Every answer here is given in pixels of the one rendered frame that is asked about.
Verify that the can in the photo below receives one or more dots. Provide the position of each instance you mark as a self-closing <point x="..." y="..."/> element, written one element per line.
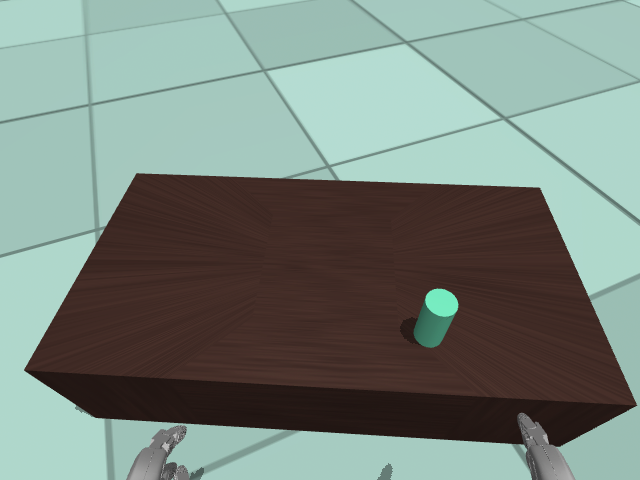
<point x="436" y="315"/>

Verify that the right robot hand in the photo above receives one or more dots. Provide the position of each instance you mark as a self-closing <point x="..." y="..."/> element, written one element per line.
<point x="545" y="461"/>

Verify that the left robot hand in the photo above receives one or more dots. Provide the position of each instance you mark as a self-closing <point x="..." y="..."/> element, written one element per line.
<point x="150" y="463"/>

